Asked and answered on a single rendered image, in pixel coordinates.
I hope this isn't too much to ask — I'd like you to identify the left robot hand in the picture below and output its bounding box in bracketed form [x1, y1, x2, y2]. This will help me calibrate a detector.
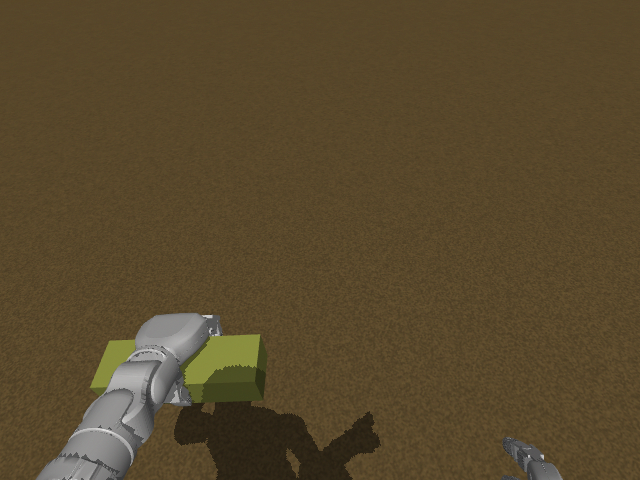
[135, 313, 223, 406]

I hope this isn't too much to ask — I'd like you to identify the left robot arm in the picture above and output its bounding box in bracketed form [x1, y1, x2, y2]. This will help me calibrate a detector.
[35, 345, 179, 480]

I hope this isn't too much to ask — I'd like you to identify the carton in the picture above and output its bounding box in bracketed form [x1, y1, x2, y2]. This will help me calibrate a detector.
[90, 334, 268, 404]

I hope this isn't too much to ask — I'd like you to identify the right robot hand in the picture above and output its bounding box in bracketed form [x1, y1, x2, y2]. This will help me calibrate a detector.
[501, 437, 563, 480]

